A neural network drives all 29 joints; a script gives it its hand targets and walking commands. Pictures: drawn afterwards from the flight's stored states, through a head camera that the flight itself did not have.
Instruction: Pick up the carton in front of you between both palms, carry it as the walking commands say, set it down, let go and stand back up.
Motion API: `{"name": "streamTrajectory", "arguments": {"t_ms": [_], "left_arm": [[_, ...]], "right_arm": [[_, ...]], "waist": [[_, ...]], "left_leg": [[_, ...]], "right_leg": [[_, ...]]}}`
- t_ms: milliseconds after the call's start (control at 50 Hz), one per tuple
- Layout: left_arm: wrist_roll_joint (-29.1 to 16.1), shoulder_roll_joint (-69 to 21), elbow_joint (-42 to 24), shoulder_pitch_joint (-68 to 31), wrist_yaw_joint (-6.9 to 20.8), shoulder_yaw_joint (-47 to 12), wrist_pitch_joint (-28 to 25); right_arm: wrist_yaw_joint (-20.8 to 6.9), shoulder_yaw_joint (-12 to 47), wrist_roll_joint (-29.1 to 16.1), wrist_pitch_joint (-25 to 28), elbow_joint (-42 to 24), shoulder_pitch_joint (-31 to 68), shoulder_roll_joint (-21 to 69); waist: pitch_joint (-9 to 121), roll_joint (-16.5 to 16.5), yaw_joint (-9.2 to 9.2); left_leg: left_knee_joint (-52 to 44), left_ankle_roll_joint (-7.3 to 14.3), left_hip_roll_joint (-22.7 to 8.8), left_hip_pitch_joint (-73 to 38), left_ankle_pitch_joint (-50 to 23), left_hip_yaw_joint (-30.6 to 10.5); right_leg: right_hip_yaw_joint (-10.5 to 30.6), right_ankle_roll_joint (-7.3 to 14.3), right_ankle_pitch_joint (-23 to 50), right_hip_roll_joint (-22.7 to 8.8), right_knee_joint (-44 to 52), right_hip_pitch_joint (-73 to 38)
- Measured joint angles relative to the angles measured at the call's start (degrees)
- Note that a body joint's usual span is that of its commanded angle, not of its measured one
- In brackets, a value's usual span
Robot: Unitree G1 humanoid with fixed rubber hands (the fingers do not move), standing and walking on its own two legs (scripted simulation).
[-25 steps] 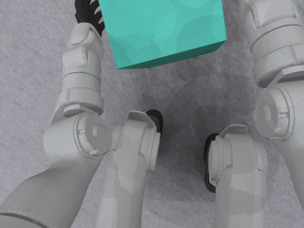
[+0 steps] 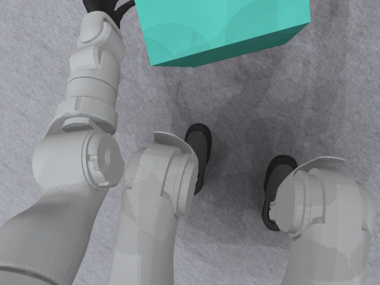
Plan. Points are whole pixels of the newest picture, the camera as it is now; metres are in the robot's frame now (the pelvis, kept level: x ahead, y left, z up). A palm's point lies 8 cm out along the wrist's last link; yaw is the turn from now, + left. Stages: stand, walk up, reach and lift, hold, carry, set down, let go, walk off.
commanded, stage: set down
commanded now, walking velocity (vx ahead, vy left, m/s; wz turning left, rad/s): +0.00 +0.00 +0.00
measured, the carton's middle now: out of the picture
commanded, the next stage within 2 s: let go in 1.00 s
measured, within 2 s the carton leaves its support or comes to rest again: neither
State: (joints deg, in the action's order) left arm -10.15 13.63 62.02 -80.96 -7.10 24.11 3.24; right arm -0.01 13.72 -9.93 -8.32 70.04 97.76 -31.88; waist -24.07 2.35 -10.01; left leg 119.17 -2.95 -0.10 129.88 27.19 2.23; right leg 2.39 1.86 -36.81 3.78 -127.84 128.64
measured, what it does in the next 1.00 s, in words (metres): rises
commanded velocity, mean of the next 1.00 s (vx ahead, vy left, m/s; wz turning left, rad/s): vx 0.00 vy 0.00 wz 0.00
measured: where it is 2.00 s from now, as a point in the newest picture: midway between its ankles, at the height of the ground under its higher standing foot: (233, 187)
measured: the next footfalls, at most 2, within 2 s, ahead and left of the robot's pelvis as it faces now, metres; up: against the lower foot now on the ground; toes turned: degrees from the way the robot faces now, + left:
none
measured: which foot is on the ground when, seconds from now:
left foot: down 0.00-1.00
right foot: down 0.00-1.00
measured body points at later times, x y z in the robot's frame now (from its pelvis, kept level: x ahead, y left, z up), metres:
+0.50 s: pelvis +0.01 +0.01 +0.09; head +0.36 +0.00 +0.37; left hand +0.52 +0.24 -0.02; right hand +0.64 -0.13 -0.02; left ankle +0.14 +0.13 -0.34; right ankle +0.09 -0.10 -0.34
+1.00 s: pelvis +0.03 +0.00 +0.23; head +0.36 -0.01 +0.54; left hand +0.51 +0.24 +0.13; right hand +0.64 -0.14 +0.13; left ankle +0.14 +0.13 -0.34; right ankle +0.08 -0.10 -0.34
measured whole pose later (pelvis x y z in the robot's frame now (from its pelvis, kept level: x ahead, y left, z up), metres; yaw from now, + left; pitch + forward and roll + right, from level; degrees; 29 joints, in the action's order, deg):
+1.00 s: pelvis +0.03 +0.00 +0.23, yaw -2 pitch +47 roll +3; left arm -1.5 2.6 33.8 -59.5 -8.6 25.7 15.1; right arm -6.3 -5.3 3.9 -15.9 61.9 82.4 -27.0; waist 0.2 -3.0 -11.9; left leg 70.4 -2.0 1.0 99.6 17.6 -0.6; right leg 2.7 1.0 -25.2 3.4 -76.5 97.9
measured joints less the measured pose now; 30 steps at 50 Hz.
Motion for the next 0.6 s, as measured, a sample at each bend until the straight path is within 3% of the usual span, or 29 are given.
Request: {"name": "streamTrajectory", "arguments": {"t_ms": [100, 240, 420, 600], "left_arm": [[-2.0, -2.0, -5.9, 0.6, -2.5, -2.7, 1.7], [0.6, -6.4, -15.5, 5.5, -5.9, -3.3, 6.3], [3.1, -8.1, -19.9, 9.1, -5.9, -2.5, 9.3], [4.8, -9.4, -24.4, 13.0, -5.1, -0.7, 11.5]], "right_arm": [[-0.3, -0.6, 0.1, -1.5, -2.1, 1.2, -0.4], [-1.1, -6.7, 3.2, -4.4, -3.1, -1.8, 0.3], [-3.4, -12.0, 6.3, -4.7, -0.9, -4.4, 0.3], [-4.6, -12.9, 8.4, -6.9, -6.0, -7.9, 1.0]], "waist": [[1.4, -0.2, -0.20], [6.7, -2.3, -0.75], [13.6, -3.6, -1.33], [18.6, -3.3, -1.45]], "left_leg": [[-0.8, 0.8, 0.5, -0.1, -0.7, 0.1], [-5.7, 1.2, 1.6, -3.0, -1.2, -0.7], [-14.7, 1.4, 2.1, -7.0, -2.6, -1.5], [-23.2, 1.4, 1.9, -11.2, -3.7, -1.7]], "right_leg": [[0.0, -0.6, 0.1, -0.9, 1.0, -0.8], [-0.6, -0.8, 0.2, -1.9, 6.6, -4.8], [-0.8, -1.1, 2.2, -2.1, 16.4, -8.9], [-0.3, -1.3, 4.2, -1.4, 25.3, -12.6]]}}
